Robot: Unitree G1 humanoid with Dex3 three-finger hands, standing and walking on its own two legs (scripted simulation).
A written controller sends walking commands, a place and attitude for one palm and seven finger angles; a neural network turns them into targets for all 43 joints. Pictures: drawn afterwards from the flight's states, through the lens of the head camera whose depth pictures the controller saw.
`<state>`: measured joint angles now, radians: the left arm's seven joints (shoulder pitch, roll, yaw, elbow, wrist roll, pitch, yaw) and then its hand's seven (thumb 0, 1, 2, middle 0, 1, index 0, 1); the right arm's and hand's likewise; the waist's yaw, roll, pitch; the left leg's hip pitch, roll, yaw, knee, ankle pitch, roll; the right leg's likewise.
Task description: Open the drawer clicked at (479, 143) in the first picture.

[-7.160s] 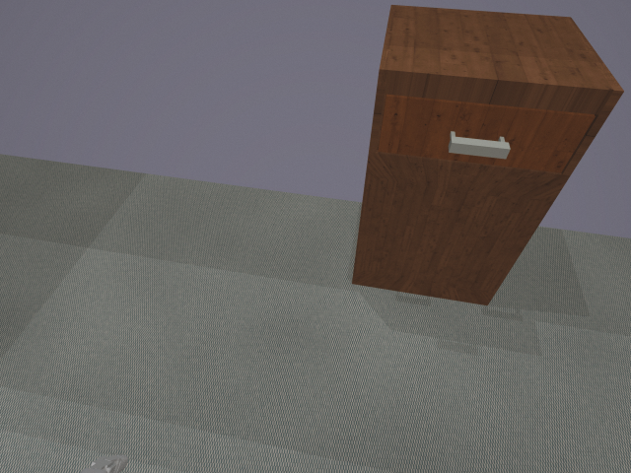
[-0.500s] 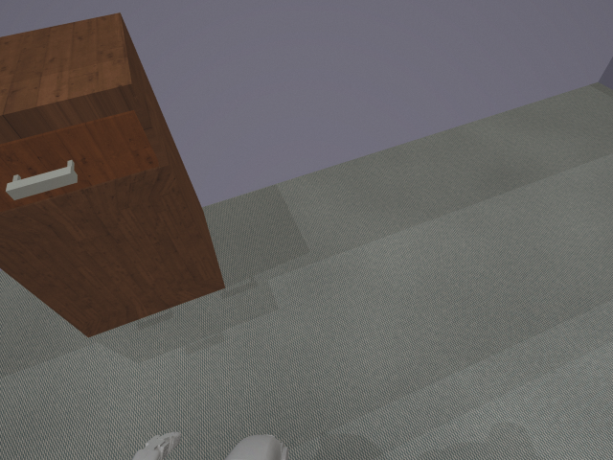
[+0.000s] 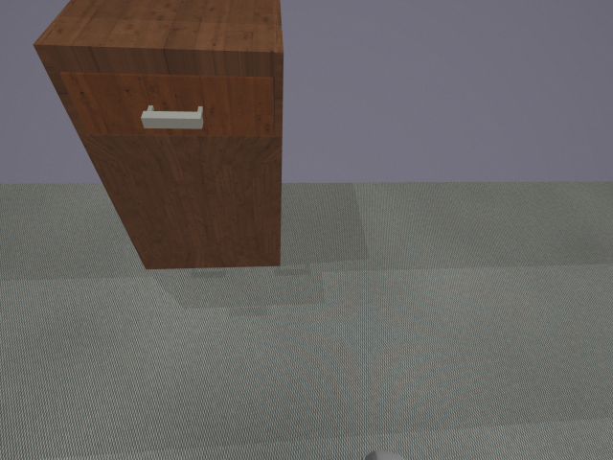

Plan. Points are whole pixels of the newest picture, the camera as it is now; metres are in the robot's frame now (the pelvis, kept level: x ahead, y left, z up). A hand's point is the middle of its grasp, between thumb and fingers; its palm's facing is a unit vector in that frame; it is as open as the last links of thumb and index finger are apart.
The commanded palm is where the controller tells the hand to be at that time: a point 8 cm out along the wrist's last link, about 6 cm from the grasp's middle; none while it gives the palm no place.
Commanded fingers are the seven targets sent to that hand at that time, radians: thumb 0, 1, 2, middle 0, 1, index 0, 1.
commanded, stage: turn to face it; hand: left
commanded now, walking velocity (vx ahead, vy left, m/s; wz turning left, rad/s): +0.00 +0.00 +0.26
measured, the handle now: (174, 114) +0.82 +0.37 -0.06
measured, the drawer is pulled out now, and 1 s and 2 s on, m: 0.00 0.00 0.00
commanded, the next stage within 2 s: take the last steps up to it in 0.18 s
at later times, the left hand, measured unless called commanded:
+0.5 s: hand out of the picture -0.02 +0.16 -0.16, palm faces +0.22 -0.95 -0.23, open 7.3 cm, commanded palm none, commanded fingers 0.00 0.90 0.90 -0.20 -0.30 -0.20 -0.30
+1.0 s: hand out of the picture +0.09 +0.27 -0.17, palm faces +0.22 -0.96 -0.16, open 7.4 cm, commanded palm none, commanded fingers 0.00 0.90 0.90 -0.20 -0.30 -0.20 -0.30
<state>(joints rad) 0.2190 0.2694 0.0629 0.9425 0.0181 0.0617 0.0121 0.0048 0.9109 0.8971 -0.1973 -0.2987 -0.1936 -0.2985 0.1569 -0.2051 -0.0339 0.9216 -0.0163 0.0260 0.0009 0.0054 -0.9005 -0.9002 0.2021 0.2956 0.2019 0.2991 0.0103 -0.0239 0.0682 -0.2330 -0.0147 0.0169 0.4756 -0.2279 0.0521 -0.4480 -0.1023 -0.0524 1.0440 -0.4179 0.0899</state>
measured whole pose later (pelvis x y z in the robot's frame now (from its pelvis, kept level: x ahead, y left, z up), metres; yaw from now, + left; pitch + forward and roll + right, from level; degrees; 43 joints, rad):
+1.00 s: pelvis +0.08 +0.08 +0.00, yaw +10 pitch -2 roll +0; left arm 0.23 0.18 0.06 1.06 0.03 0.01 -0.01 0.00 0.91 0.90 -0.20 -0.30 -0.19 -0.30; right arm 0.44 -0.10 -0.02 1.14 -0.01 -0.06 -0.03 0.01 -0.91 -0.90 0.20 0.30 0.20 0.30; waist -0.01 -0.03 0.02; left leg 0.04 -0.03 0.14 0.27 -0.28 0.06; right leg -0.60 -0.12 -0.08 1.03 -0.17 0.05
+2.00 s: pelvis +0.31 +0.07 -0.01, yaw +7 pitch +0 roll +0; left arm 0.24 0.19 0.06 1.02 0.02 0.05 0.02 0.00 0.91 0.90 -0.20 -0.30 -0.19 -0.30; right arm 0.11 -0.16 -0.05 1.01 -0.02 0.03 -0.03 -0.01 -0.91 -0.90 0.20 0.30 0.20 0.30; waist 0.01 0.01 0.08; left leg -0.32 0.09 0.12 0.47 -0.15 -0.01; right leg -0.37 -0.05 -0.04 0.88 -0.48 0.03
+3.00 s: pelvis +0.29 +0.12 -0.01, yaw +6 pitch -1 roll +0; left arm 0.31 0.19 -0.01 1.02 0.03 0.02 0.02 0.00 0.91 0.90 -0.20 -0.30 -0.20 -0.30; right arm 0.28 -0.20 0.01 0.99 -0.01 0.00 -0.01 0.00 -0.92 -0.90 0.20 0.30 0.20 0.30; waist 0.01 0.00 0.01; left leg -0.18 -0.04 0.10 0.48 -0.30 0.07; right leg -0.23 -0.12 0.01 0.49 -0.25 0.04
